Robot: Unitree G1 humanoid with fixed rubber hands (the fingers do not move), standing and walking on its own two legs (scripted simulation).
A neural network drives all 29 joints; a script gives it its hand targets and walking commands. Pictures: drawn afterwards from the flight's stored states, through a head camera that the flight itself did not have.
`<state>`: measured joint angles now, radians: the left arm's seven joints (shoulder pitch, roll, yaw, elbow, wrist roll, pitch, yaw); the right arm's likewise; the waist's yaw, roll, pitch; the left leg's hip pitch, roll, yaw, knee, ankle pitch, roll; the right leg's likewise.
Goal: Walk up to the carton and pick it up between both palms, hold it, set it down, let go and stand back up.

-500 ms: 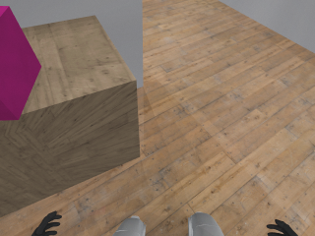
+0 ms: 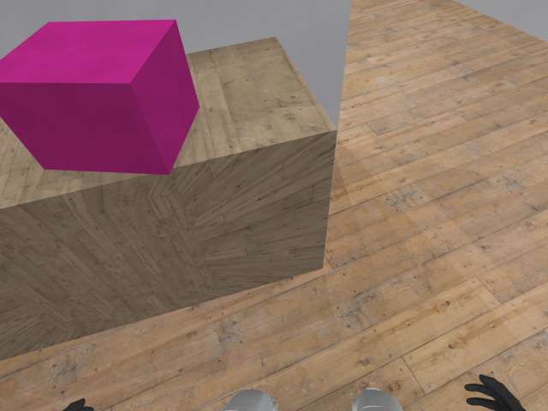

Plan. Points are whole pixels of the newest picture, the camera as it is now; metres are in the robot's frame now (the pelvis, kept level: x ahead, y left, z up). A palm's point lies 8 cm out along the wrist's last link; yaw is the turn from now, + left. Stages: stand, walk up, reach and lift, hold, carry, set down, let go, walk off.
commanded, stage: walk up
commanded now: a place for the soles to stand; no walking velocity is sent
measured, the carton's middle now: (107, 96) +0.76 +0.38 +0.07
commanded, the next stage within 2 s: none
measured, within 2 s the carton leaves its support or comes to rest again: neither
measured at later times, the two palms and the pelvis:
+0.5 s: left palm out of the picture +0.15 +0.31 -0.08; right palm out of the picture +0.03 -0.33 -0.06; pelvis +0.02 +0.00 +0.00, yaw +2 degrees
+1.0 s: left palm out of the picture +0.09 +0.27 -0.08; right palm (537, 378) +0.17 -0.36 -0.09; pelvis +0.04 -0.07 -0.01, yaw +12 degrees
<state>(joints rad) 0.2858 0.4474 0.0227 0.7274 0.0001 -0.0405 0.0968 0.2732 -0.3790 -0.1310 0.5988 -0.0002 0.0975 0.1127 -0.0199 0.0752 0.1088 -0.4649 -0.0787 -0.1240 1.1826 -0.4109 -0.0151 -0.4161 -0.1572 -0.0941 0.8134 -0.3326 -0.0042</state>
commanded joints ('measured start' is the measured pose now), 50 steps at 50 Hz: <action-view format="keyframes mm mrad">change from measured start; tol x32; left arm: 1 -47 192 112 -73 86 2 -36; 50 71 236 108 -7 23 -66 -66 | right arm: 1 366 -270 -85 73 -47 -83 -53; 50 19 -222 3 -34 -33 -172 -134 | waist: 1 -140 66 -35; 25 42 103 -109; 28 97 -323 -180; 50 111 -34 -129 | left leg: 1 390 15 -107 -673 -270 68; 4 -2 352 -1073 -1163 -637 185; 16 525 207 -535 -660 608 90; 26 -23 167 -293 -433 502 174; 30 -297 7 -41 65 -237 36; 42 215 38 115 -562 -13 94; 45 190 326 -761 -841 -152 249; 50 -190 100 -262 -357 425 130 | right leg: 1 -340 5 10 411 -382 -63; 20 -395 102 194 203 -143 -56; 26 223 140 126 -225 7 -89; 30 188 -335 834 -515 -422 -300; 40 47 -189 390 -382 -432 -254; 45 -386 102 86 301 -260 -25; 50 291 46 246 -199 -59 -113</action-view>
